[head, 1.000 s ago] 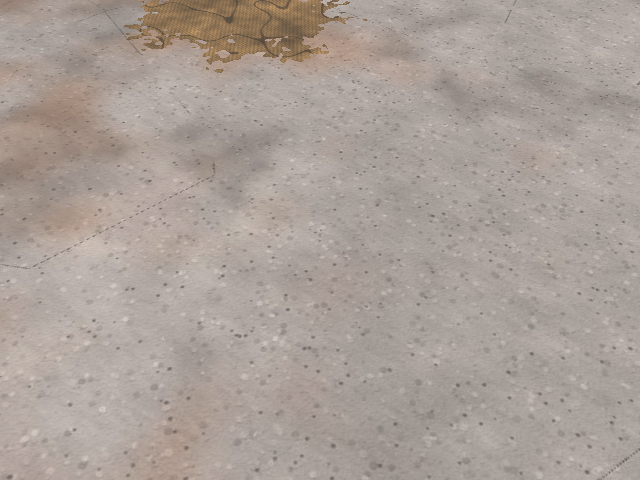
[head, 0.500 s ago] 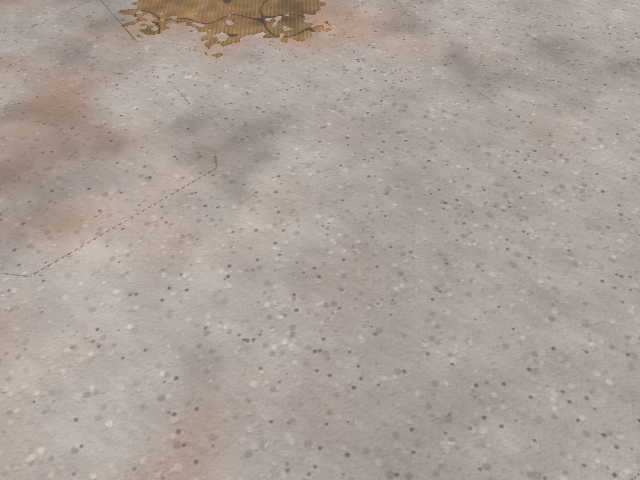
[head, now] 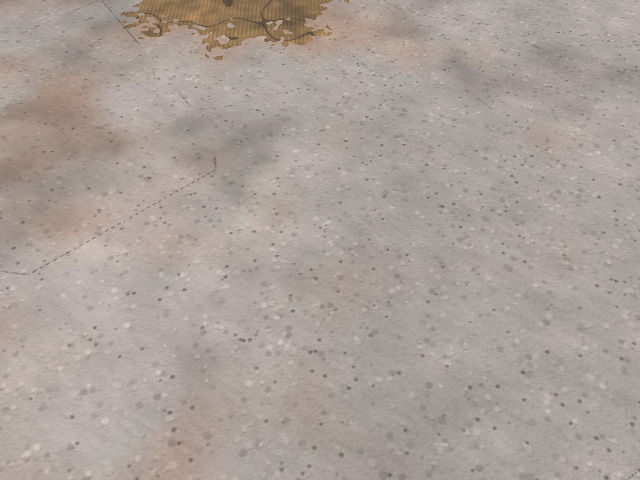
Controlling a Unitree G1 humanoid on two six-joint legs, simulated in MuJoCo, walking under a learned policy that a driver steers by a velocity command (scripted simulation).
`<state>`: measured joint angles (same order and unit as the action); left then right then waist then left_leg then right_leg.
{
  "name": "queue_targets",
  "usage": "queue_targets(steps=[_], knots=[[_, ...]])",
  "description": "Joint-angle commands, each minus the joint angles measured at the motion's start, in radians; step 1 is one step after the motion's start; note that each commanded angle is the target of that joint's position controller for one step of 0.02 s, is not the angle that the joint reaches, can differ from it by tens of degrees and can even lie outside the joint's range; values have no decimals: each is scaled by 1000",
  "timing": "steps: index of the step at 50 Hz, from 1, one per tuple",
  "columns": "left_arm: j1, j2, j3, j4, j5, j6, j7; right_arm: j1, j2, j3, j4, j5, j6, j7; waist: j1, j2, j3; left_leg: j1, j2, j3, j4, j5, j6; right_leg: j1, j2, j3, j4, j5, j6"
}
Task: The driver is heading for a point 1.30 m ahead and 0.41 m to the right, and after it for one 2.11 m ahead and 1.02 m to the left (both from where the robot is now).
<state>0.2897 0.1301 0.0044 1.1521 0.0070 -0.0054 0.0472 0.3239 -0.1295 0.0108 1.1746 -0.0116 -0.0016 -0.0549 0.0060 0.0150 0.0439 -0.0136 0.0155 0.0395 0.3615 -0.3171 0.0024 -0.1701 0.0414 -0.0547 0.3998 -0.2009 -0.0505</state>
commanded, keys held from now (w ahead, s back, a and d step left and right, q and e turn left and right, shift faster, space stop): no key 0.16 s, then w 0.80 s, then no key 0.04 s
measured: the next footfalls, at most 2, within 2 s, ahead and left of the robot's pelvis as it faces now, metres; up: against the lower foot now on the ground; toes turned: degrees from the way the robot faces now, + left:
right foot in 0.48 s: +0.12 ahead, -0.12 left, +0.00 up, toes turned -4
left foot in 0.98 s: +0.47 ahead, +0.03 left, +0.00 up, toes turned +4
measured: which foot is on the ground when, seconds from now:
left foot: down 0.00-0.50, up 0.52-0.96, down 0.98-1.00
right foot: down 0.00-0.30, up 0.32-0.46, down 0.48-1.00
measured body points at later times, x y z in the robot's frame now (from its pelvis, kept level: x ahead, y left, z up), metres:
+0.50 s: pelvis +0.06 -0.03 -0.02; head +0.07 -0.05 +0.43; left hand +0.11 +0.21 -0.15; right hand -0.08 -0.24 -0.17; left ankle -0.08 +0.11 -0.74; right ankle +0.08 -0.11 -0.74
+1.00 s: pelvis +0.31 -0.04 -0.03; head +0.35 -0.03 +0.42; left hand +0.20 +0.18 -0.17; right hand +0.49 -0.25 -0.15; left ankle +0.43 +0.02 -0.75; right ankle +0.09 -0.11 -0.72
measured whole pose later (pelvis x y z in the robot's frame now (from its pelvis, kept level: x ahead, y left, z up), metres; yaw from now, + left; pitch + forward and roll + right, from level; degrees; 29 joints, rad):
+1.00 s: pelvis +0.31 -0.04 -0.03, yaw -1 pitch +0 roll +0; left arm 0.51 0.15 0.01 1.12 0.02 -0.10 0.02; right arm 0.01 -0.17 -0.04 0.90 -0.03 -0.07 0.01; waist 0.03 0.00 0.08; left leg -0.46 -0.03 0.13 0.54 -0.08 0.15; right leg 0.11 0.03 -0.08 0.51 -0.47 -0.06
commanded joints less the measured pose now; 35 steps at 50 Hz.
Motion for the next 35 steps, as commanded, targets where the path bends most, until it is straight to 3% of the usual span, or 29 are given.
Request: queue_targets(steps=[1,8,9,12,14,15,16,17,19,22,23,24,25,26,27,28,29,30,32,35], knots=[[72,74,10,-4,0,-2,0,95,-61,-6,3,-1,-4,-1,2,-8,54,-120,87,-72,-67,149,33,35,-129,133,-63,191,-12],[83,67,7,2,-1,-2,-2,120,-49,-2,4,-1,-8,0,3,-5,63,-139,88,-75,-69,128,36,19,-126,135,-70,141,-10],[91,65,7,5,-1,-1,-3,135,-46,-1,8,-3,-8,1,2,-6,44,-133,80,-72,-76,55,40,22,-116,132,-74,52,-12],[84,95,25,-11,2,10,-10,160,-70,-16,-5,-9,-3,7,-9,12,93,-185,54,-88,-50,-292,87,-84,-67,113,-18,-340,-45],[38,73,24,-47,5,7,-22,210,-84,-24,-12,-4,-4,10,-40,59,176,-188,110,-195,-106,-462,137,-238,-41,96,67,-428,-49],[-7,46,18,-74,9,-2,-30,256,-107,-33,-4,-2,-8,9,-64,116,197,-140,174,-295,-174,-507,172,-318,-12,44,169,-353,-36],[-51,30,15,-103,22,-13,-38,275,-139,-47,3,-3,-13,8,-73,164,220,-104,262,-392,-239,-514,212,-382,-10,-24,275,-244,-24],[-84,51,20,-127,31,-24,-44,270,-145,-53,-1,-8,-19,9,-78,150,233,-95,311,-435,-264,-460,240,-425,-48,-19,347,-214,-24],[-94,83,34,-162,26,-44,-56,257,-154,-61,-9,-19,-36,14,-58,125,223,-43,328,-429,-249,-327,254,-485,-90,16,400,-245,-27],[-55,78,43,-179,6,-65,-70,186,-152,-65,-35,-12,-57,19,-1,99,183,-98,255,-277,-181,-122,200,-302,-69,-21,254,-183,-29],[33,65,47,-154,1,-68,-72,145,-157,-67,-47,-5,-59,22,50,84,160,-203,216,-209,-124,-70,177,-117,-33,-57,168,-112,-32],[164,76,61,-103,-2,-68,-69,125,-154,-66,-57,-5,-64,28,102,41,112,-307,159,-145,-10,40,152,102,21,-77,116,-95,-33],[308,130,84,-64,7,-73,-57,112,-129,-57,-70,-8,-75,36,166,-85,47,-421,80,-38,242,130,116,299,-70,62,33,-156,-52],[451,251,111,-43,13,-71,-47,127,-60,-41,-123,1,-82,47,185,-379,-37,-618,-61,87,624,-119,58,412,-358,566,-188,-394,-153],[405,203,93,-37,12,-58,-45,72,-111,-56,-141,-26,-80,55,135,-240,11,-673,-34,-40,815,-203,81,301,-411,729,-265,-430,-186],[270,188,84,-78,18,-56,-45,35,-87,-54,-160,-26,-78,63,71,-115,91,-708,26,-67,880,-108,98,208,-406,625,-244,-421,-179],[184,170,77,-108,16,-63,-48,20,-71,-50,-162,-17,-85,70,42,-36,110,-681,58,-76,856,-7,100,135,-370,516,-254,-296,-166],[146,156,68,-119,15,-71,-48,21,-68,-53,-161,-15,-85,75,13,-19,105,-645,74,-70,820,40,98,98,-330,427,-264,-198,-151],[150,113,48,-109,12,-88,-42,51,-73,-60,-156,-23,-67,81,-18,-50,73,-600,77,-46,767,78,80,100,-273,295,-267,-3,-128],[233,118,37,-75,6,-101,-34,-26,-84,-68,-186,-21,-46,86,-19,-68,72,-669,64,-1,712,118,61,160,-251,190,-253,280,-126]])
Velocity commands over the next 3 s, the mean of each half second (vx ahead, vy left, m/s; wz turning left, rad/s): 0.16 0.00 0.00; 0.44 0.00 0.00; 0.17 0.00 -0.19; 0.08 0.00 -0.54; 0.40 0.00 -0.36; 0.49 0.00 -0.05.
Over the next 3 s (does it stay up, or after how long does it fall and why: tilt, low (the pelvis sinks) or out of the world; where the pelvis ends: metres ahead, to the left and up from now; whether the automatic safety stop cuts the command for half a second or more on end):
stays up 0.80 -0.30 -0.01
